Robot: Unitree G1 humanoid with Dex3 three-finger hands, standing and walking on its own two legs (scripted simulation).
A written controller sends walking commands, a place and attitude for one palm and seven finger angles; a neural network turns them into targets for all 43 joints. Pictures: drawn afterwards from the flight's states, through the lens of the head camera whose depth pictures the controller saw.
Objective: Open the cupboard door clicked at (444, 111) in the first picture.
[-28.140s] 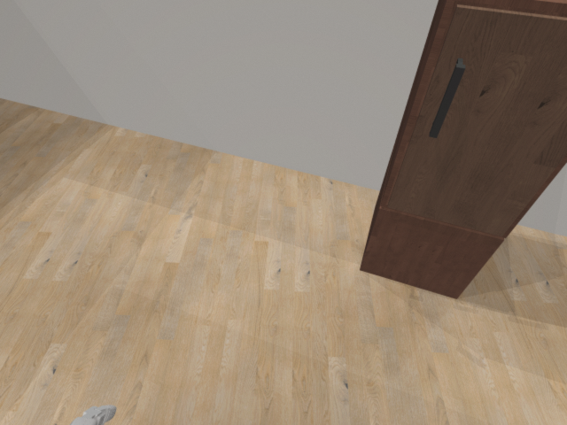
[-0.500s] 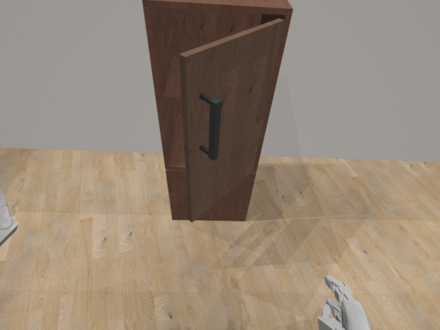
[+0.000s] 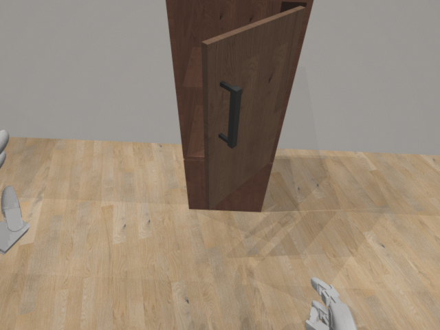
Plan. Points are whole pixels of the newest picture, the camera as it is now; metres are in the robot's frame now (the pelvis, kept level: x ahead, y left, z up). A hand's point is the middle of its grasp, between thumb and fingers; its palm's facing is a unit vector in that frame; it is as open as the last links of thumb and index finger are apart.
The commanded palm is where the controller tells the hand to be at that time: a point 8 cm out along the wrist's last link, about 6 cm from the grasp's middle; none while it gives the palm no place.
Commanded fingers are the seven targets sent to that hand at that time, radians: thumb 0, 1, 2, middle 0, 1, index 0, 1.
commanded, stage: stop stepping back and stand still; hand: left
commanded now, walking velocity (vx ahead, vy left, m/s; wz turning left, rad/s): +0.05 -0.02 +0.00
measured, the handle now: (228, 116) +0.59 +0.00 +0.07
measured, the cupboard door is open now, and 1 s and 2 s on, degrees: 46 46 46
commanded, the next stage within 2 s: let the arm hang, fingers relaxed in 0.08 s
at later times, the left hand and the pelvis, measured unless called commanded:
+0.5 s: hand out of the picture +0.05 +0.15 -0.16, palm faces +0.10 -0.98 -0.20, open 6.9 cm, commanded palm none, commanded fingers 0.00 0.90 0.90 -0.20 -0.30 -0.20 -0.30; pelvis -0.02 -0.02 -0.01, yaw +5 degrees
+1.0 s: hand out of the picture -0.06 +0.17 -0.16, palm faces +0.12 -0.97 -0.20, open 7.4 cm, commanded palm none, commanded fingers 0.00 0.90 0.90 -0.20 -0.30 -0.20 -0.30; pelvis -0.04 +0.00 +0.01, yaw +5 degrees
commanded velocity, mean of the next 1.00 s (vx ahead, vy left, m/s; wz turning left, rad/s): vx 0.00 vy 0.00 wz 0.00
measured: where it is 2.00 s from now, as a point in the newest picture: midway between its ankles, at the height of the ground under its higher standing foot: outside the picture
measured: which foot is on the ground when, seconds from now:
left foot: down 0.00-0.42, up 0.44-0.64, down 0.66-1.00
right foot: down 0.00-1.00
